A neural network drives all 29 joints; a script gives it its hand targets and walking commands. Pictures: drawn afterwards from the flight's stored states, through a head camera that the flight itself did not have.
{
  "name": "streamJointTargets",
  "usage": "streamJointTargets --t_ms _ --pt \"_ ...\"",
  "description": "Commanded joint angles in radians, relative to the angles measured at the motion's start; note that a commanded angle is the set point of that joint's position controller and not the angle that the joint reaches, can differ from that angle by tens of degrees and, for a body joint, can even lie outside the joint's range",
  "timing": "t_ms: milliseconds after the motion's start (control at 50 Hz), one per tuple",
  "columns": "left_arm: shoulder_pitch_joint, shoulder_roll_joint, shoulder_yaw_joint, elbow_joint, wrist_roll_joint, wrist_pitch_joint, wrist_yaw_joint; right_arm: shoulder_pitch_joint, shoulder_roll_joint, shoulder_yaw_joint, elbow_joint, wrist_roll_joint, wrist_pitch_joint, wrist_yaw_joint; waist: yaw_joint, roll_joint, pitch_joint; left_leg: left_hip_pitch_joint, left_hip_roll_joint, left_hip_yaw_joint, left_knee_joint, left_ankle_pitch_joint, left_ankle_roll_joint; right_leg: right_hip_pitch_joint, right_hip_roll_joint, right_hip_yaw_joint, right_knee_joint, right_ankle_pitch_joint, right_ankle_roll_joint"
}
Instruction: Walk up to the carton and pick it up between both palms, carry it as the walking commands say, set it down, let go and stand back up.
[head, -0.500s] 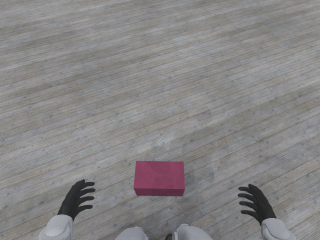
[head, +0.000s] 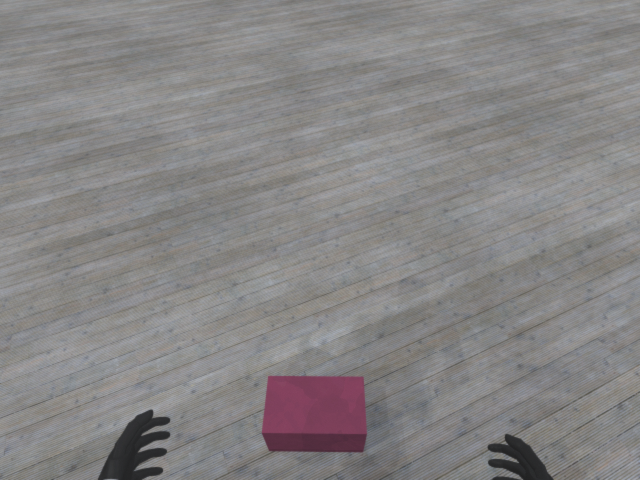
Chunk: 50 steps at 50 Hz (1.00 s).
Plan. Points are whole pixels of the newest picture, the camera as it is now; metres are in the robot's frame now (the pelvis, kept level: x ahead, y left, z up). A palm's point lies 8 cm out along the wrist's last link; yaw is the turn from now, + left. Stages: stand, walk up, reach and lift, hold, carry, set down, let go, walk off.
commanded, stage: stand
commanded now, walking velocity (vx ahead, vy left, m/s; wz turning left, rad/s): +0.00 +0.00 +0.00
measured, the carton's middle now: (315, 414) +0.43 +0.06 -0.67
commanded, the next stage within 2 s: none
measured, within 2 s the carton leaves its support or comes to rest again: neither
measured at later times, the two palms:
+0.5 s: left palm out of the picture +0.13 +0.29 -0.05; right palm out of the picture +0.12 -0.26 -0.09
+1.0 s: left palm out of the picture +0.11 +0.30 -0.07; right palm out of the picture +0.10 -0.25 -0.10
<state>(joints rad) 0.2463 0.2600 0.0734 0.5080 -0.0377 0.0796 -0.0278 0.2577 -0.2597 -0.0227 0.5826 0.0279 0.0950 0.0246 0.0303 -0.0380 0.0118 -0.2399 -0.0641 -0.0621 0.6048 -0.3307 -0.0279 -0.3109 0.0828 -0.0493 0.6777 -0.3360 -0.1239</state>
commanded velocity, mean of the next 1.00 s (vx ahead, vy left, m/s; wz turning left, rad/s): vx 0.00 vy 0.00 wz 0.00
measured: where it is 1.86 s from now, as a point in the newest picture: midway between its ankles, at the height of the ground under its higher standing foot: outside the picture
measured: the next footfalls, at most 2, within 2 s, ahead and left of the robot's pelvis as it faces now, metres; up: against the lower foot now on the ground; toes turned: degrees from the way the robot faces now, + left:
none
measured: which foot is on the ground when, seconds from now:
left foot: down 0.00-1.00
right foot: down 0.00-1.00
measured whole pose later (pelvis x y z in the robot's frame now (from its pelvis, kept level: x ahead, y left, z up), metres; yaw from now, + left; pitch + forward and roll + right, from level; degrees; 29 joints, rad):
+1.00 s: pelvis +0.00 +0.01 +0.00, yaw +0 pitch -3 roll +3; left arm 0.25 0.30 0.07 0.75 -0.04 -0.05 0.00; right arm 0.26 -0.27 -0.04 0.83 0.02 0.00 0.01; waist 0.03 -0.04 -0.12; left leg -0.24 -0.07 -0.06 0.62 -0.33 -0.01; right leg -0.30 0.08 -0.05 0.66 -0.32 -0.11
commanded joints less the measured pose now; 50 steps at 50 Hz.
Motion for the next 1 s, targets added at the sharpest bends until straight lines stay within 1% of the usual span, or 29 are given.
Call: streamJointTargets --t_ms 0,60,100,120,140,160,200,260,320,360,380,400,440,500,520,560,620,660,680,720,740,780,820,840,860,880,940,960,980 --pt "-0.020 0.257 0.065 0.016 0.087 -0.110 0.039 -0.011 -0.199 -0.086 -0.049 -0.079 -0.097 -0.022 -0.019 0.010 -0.147 -0.086 0.052 -0.039 -0.018 0.019 0.043 0.099 -0.205 0.315 -0.361 -0.001 0.173" --pt "-0.032 0.244 0.060 0.037 0.081 -0.129 0.041 -0.013 -0.204 -0.085 0.000 -0.080 -0.114 -0.022 -0.021 0.026 -0.142 -0.087 0.053 -0.057 -0.025 0.025 0.044 0.089 -0.223 0.337 -0.349 0.007 0.149" --pt "-0.042 0.252 0.061 0.046 0.087 -0.141 0.043 0.002 -0.231 -0.092 0.011 -0.083 -0.121 -0.022 -0.038 0.066 -0.124 -0.052 0.059 -0.064 -0.040 0.023 0.052 0.049 -0.220 0.340 -0.368 -0.036 0.145" --pt "-0.062 0.263 0.062 0.049 0.084 -0.144 0.044 -0.029 -0.222 -0.093 0.013 -0.077 -0.125 -0.021 -0.035 0.042 -0.134 -0.055 0.062 -0.063 -0.040 0.035 0.055 0.066 -0.214 0.318 -0.363 -0.019 0.153" --pt "-0.041 0.265 0.066 0.059 0.078 -0.145 0.048 -0.019 -0.221 -0.090 0.031 -0.076 -0.125 -0.019 -0.025 0.022 -0.124 -0.072 0.061 -0.059 -0.019 0.064 0.062 0.078 -0.218 0.328 -0.356 0.065 0.168" --pt "-0.027 0.278 0.063 0.062 0.079 -0.147 0.048 -0.016 -0.229 -0.096 0.031 -0.080 -0.127 -0.023 -0.026 0.021 -0.135 -0.069 0.064 -0.070 -0.038 0.075 0.057 0.098 -0.218 0.317 -0.344 0.114 0.155" --pt "-0.006 0.284 0.070 0.076 0.080 -0.150 0.054 -0.026 -0.236 -0.098 0.032 -0.080 -0.128 -0.028 -0.014 0.015 -0.109 -0.115 0.059 -0.066 -0.033 0.072 0.057 0.132 -0.238 0.339 -0.332 0.254 0.182" --pt "-0.019 0.292 0.072 0.084 0.077 -0.153 0.057 -0.001 -0.230 -0.101 0.047 -0.072 -0.129 -0.024 -0.030 0.033 -0.104 -0.091 0.058 -0.057 -0.021 0.044 0.055 0.096 -0.241 0.345 -0.349 0.169 0.184" --pt "-0.040 0.283 0.064 0.095 0.078 -0.156 0.059 -0.006 -0.237 -0.106 0.055 -0.081 -0.125 -0.024 -0.032 0.010 -0.061 -0.123 0.050 -0.061 -0.008 0.023 0.066 0.068 -0.230 0.368 -0.372 0.118 0.203" --pt "-0.042 0.297 0.066 0.096 0.083 -0.157 0.059 0.004 -0.242 -0.105 0.053 -0.074 -0.132 -0.024 -0.038 0.021 -0.087 -0.095 0.061 -0.066 -0.043 0.030 0.062 0.073 -0.232 0.352 -0.362 0.077 0.176" --pt "-0.032 0.285 0.064 0.111 0.072 -0.158 0.057 -0.019 -0.243 -0.100 0.057 -0.082 -0.131 -0.026 -0.032 0.069 -0.082 -0.077 0.062 -0.076 -0.029 0.053 0.078 0.049 -0.236 0.356 -0.368 0.085 0.165" --pt "-0.040 0.285 0.061 0.102 0.072 -0.162 0.055 -0.014 -0.231 -0.099 0.052 -0.076 -0.133 -0.028 -0.034 0.071 -0.083 -0.070 0.066 -0.081 -0.033 0.057 0.075 0.036 -0.229 0.349 -0.366 0.055 0.152" --pt "-0.065 0.279 0.062 0.112 0.076 -0.163 0.055 -0.033 -0.214 -0.089 0.055 -0.079 -0.142 -0.028 -0.043 0.053 -0.067 -0.083 0.077 -0.092 -0.045 0.060 0.084 0.031 -0.234 0.336 -0.360 0.052 0.142" --pt "-0.038 0.277 0.058 0.141 0.075 -0.168 0.054 -0.008 -0.237 -0.096 0.077 -0.068 -0.138 -0.029 -0.030 0.011 -0.071 -0.122 0.062 -0.088 -0.027 0.023 0.077 0.092 -0.238 0.350 -0.347 0.138 0.184" --pt "-0.054 0.280 0.058 0.136 0.075 -0.169 0.054 -0.038 -0.242 -0.099 0.074 -0.077 -0.142 -0.028 -0.037 0.065 -0.052 -0.094 0.066 -0.099 -0.036 0.054 0.081 0.036 -0.233 0.361 -0.353 0.113 0.147" --pt "-0.034 0.281 0.059 0.153 0.072 -0.163 0.055 -0.021 -0.241 -0.102 0.082 -0.073 -0.148 -0.029 -0.032 0.060 -0.081 -0.089 0.062 -0.097 -0.016 0.048 0.086 0.066 -0.235 0.354 -0.356 0.120 0.160" --pt "-0.059 0.273 0.052 0.146 0.067 -0.171 0.050 -0.043 -0.232 -0.097 0.083 -0.074 -0.147 -0.028 -0.036 0.054 -0.086 -0.065 0.080 -0.108 -0.043 0.068 0.089 0.039 -0.240 0.342 -0.364 0.081 0.135" --pt "-0.064 0.278 0.054 0.157 0.077 -0.171 0.051 -0.044 -0.245 -0.102 0.091 -0.074 -0.146 -0.029 -0.040 0.080 -0.043 -0.087 0.071 -0.102 -0.043 0.075 0.090 0.035 -0.234 0.346 -0.366 0.087 0.141" --pt "-0.067 0.287 0.056 0.168 0.076 -0.173 0.049 -0.047 -0.248 -0.099 0.095 -0.072 -0.147 -0.028 -0.040 0.072 -0.037 -0.087 0.076 -0.111 -0.055 0.071 0.092 0.028 -0.237 0.344 -0.352 0.106 0.121" --pt "-0.071 0.275 0.053 0.167 0.072 -0.171 0.052 -0.061 -0.243 -0.099 0.091 -0.070 -0.150 -0.027 -0.036 0.057 -0.050 -0.065 0.085 -0.118 -0.064 0.104 0.088 0.027 -0.229 0.328 -0.344 0.114 0.121" --pt "-0.040 0.277 0.055 0.185 0.072 -0.175 0.050 -0.033 -0.260 -0.105 0.106 -0.069 -0.154 -0.028 -0.026 0.054 -0.045 -0.091 0.080 -0.116 -0.036 0.100 0.091 0.054 -0.230 0.336 -0.341 0.174 0.143" --pt "-0.066 0.291 0.057 0.185 0.071 -0.181 0.050 -0.057 -0.250 -0.096 0.108 -0.071 -0.148 -0.030 -0.034 0.084 -0.055 -0.077 0.081 -0.121 -0.047 0.099 0.089 0.058 -0.241 0.350 -0.337 0.183 0.135" --pt "-0.037 0.303 0.055 0.202 0.068 -0.178 0.055 -0.049 -0.244 -0.097 0.115 -0.066 -0.148 -0.032 -0.040 0.066 -0.073 -0.091 0.081 -0.115 -0.039 0.099 0.094 0.089 -0.253 0.348 -0.317 0.291 0.140" --pt "-0.045 0.307 0.059 0.207 0.071 -0.173 0.055 -0.056 -0.260 -0.096 0.119 -0.067 -0.144 -0.031 -0.030 0.084 -0.054 -0.098 0.081 -0.106 -0.029 0.096 0.087 0.076 -0.259 0.362 -0.325 0.283 0.141" --pt "-0.034 0.291 0.048 0.210 0.065 -0.175 0.053 -0.029 -0.258 -0.096 0.125 -0.063 -0.145 -0.034 -0.035 0.073 -0.077 -0.066 0.075 -0.115 -0.042 0.077 0.088 0.081 -0.255 0.363 -0.349 0.201 0.144" --pt "-0.069 0.287 0.050 0.216 0.066 -0.175 0.058 -0.056 -0.230 -0.089 0.125 -0.065 -0.145 -0.035 -0.038 0.046 -0.044 -0.086 0.080 -0.116 -0.037 0.087 0.088 0.061 -0.251 0.364 -0.353 0.201 0.146" --pt "-0.063 0.294 0.051 0.234 0.069 -0.174 0.059 -0.040 -0.253 -0.092 0.146 -0.071 -0.141 -0.038 -0.034 0.073 -0.021 -0.097 0.071 -0.112 -0.049 0.079 0.093 0.067 -0.257 0.377 -0.364 0.156 0.148" --pt "-0.078 0.287 0.050 0.230 0.074 -0.177 0.058 -0.054 -0.261 -0.095 0.137 -0.069 -0.142 -0.035 -0.041 0.079 -0.001 -0.084 0.081 -0.116 -0.048 0.079 0.097 0.022 -0.260 0.386 -0.373 0.147 0.123" --pt "-0.070 0.302 0.055 0.243 0.072 -0.172 0.060 -0.061 -0.250 -0.092 0.143 -0.069 -0.142 -0.036 -0.035 0.081 -0.008 -0.096 0.083 -0.119 -0.045 0.084 0.099 0.046 -0.257 0.376 -0.370 0.166 0.140"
